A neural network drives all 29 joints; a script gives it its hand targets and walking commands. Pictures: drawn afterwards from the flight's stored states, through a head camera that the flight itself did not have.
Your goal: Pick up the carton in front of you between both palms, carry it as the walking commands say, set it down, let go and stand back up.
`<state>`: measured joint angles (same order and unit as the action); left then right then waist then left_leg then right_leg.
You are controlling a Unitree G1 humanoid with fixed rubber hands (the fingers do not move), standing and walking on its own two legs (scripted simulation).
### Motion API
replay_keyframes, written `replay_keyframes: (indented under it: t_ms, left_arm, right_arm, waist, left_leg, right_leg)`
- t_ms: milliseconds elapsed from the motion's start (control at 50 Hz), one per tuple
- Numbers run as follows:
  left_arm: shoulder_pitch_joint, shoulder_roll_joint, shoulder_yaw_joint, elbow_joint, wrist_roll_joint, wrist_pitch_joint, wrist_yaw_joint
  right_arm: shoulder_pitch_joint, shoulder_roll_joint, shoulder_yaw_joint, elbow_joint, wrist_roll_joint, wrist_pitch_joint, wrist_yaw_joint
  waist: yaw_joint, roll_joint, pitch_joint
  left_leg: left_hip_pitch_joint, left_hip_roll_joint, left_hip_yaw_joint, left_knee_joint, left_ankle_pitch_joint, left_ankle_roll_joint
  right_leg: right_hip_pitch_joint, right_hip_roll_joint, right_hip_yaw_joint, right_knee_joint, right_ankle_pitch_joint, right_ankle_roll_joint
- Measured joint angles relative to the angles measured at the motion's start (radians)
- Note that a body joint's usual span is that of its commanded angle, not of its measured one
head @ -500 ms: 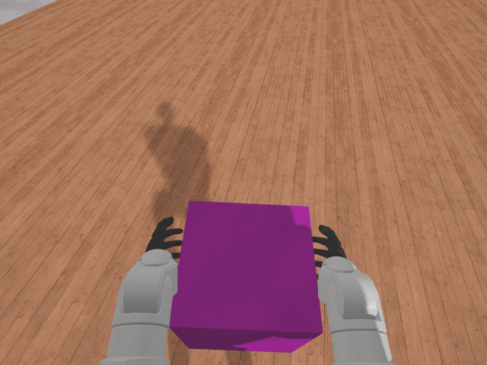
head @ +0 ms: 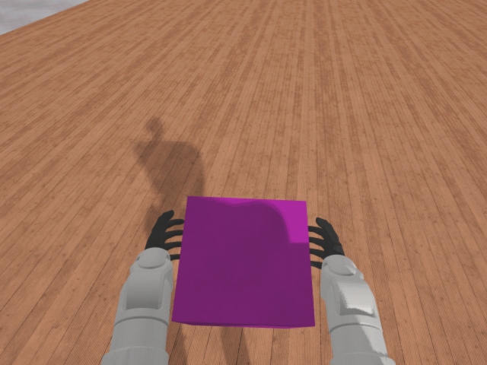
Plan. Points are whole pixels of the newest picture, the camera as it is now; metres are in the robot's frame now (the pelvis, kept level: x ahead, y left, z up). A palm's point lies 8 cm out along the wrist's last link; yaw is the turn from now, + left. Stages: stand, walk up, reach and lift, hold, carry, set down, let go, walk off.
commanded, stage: carry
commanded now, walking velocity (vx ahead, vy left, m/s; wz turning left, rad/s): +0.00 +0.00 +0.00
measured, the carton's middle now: (242, 269) +0.35 -0.01 -0.05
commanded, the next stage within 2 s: hold in 1.36 s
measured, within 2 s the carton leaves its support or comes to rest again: neither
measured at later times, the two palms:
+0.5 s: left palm (154, 278) +0.28 +0.14 +0.05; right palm (339, 278) +0.27 -0.16 +0.04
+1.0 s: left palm (151, 293) +0.25 +0.14 +0.05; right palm (345, 292) +0.25 -0.16 +0.05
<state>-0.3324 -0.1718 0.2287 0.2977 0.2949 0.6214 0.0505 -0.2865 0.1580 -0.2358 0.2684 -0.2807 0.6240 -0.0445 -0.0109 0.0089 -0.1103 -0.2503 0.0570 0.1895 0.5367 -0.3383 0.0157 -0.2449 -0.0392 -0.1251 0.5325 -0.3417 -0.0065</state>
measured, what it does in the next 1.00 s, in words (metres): stands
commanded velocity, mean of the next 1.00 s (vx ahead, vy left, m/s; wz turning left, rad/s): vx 0.00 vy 0.00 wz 0.00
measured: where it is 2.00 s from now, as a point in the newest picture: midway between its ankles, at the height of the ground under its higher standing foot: outside the picture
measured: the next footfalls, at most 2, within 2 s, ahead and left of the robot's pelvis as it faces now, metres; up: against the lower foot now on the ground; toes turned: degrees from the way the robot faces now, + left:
none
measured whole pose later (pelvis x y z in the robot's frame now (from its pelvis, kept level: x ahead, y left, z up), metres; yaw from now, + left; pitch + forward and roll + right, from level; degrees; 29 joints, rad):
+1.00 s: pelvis -0.05 -0.01 +0.00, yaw -1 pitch +2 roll +0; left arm -0.27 -0.15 0.18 0.22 0.26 0.73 0.05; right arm -0.25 0.15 -0.19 0.21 -0.27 0.73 -0.04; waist 0.01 0.01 -0.11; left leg -0.29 0.08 0.19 0.51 -0.25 0.01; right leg -0.29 -0.03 -0.13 0.51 -0.26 -0.03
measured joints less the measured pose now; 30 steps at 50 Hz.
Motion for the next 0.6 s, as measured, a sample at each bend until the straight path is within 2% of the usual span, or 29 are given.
replay_keyframes:
  t_ms: [120,180,340,600]
  left_arm:
    - [0.043,0.012,-0.016,-0.055,-0.016,0.062,-0.005]
    - [0.068,0.019,-0.029,-0.066,-0.022,0.087,-0.005]
    - [0.068,0.019,-0.036,-0.046,-0.027,0.096,-0.004]
    - [0.064,0.018,-0.043,-0.07,-0.034,0.096,-0.003]
  right_arm:
    - [0.026,-0.006,0.039,-0.04,0.023,0.065,0.006]
    - [0.038,-0.009,0.054,-0.044,0.023,0.095,0.009]
    - [0.034,-0.008,0.047,-0.029,0.005,0.107,0.003]
    - [0.036,-0.009,0.051,-0.069,0.014,0.112,-0.008]
  waist:
    - [-0.003,-0.003,-0.04]
    - [0.005,-0.005,-0.048]
    - [0.028,0.008,-0.015]
    - [0.01,0.006,-0.007]
  left_leg:
    - [-0.002,0.006,-0.006,0.015,-0.017,-0.009]
    - [0.002,0.005,-0.006,0.017,-0.018,-0.011]
    - [-0.003,0.007,-0.001,0.012,0.003,-0.011]
    - [-0.01,0.014,0.003,-0.019,0.053,-0.011]
  right_leg:
    - [0.0,0.003,-0.006,0.013,-0.017,-0.004]
    - [0.002,0.001,-0.006,0.021,-0.023,-0.005]
    - [-0.009,0.0,-0.006,0.024,-0.006,-0.01]
    - [-0.019,0.008,-0.007,-0.005,0.043,-0.021]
